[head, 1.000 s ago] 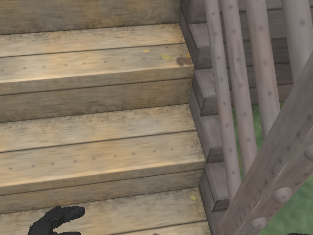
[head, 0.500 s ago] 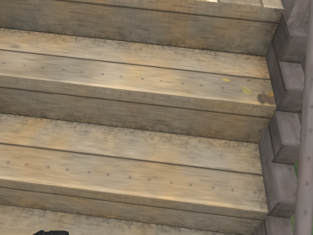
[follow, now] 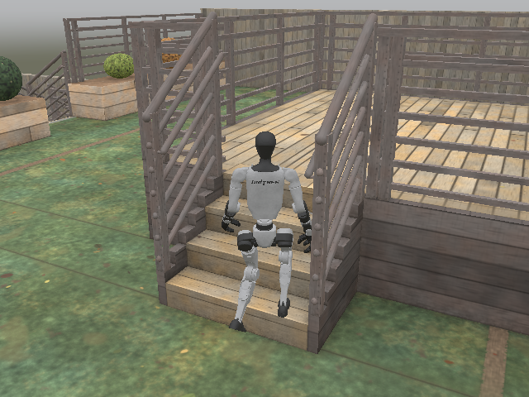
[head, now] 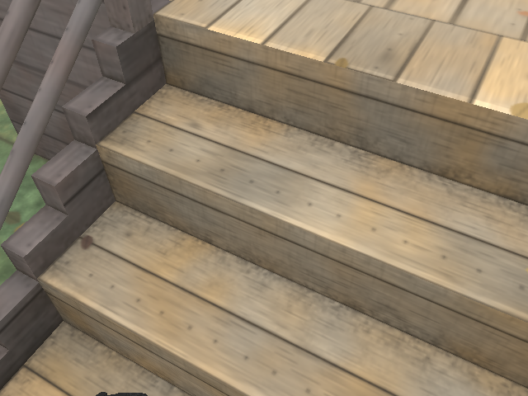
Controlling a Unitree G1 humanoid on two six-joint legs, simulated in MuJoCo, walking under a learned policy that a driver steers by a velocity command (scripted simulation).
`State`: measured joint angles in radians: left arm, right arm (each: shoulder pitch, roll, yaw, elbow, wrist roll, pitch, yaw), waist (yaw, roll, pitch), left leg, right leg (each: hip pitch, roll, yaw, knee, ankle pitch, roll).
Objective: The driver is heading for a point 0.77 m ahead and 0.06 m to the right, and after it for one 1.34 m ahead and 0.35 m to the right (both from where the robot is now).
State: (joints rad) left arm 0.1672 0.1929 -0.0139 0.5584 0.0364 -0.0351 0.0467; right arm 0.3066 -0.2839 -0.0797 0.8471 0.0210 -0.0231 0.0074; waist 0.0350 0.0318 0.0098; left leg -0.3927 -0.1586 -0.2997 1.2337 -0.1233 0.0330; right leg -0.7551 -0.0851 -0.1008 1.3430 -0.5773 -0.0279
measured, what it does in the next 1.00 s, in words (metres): climbs: left foot, then right foot 0.19 m higher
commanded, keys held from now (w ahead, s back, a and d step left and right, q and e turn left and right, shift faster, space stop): w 0.44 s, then w+e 0.10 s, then e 0.46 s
